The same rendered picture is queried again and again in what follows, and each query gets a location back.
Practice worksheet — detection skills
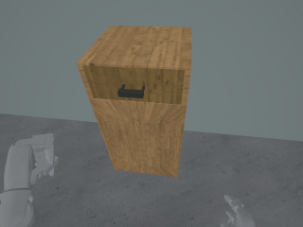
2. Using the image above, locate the cabinet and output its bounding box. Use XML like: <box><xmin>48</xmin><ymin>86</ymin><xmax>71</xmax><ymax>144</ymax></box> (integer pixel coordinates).
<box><xmin>77</xmin><ymin>26</ymin><xmax>191</xmax><ymax>178</ymax></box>

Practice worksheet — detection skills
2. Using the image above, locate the drawer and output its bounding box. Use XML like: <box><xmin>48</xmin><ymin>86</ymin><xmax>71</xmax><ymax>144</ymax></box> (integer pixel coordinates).
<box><xmin>83</xmin><ymin>65</ymin><xmax>185</xmax><ymax>105</ymax></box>

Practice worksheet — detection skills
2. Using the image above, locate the right robot hand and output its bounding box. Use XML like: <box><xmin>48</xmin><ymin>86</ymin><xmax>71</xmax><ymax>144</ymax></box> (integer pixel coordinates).
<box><xmin>221</xmin><ymin>194</ymin><xmax>256</xmax><ymax>227</ymax></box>

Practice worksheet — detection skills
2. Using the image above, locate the left robot hand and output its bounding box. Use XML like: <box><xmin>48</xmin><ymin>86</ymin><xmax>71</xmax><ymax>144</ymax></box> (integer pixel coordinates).
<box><xmin>4</xmin><ymin>133</ymin><xmax>59</xmax><ymax>191</ymax></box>

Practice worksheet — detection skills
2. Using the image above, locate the robot left forearm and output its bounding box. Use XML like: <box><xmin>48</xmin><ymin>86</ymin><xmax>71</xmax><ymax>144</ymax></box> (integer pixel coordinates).
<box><xmin>0</xmin><ymin>188</ymin><xmax>36</xmax><ymax>227</ymax></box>

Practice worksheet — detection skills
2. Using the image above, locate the handle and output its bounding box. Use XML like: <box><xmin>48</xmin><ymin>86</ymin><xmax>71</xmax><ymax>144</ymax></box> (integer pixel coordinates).
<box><xmin>117</xmin><ymin>84</ymin><xmax>145</xmax><ymax>98</ymax></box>

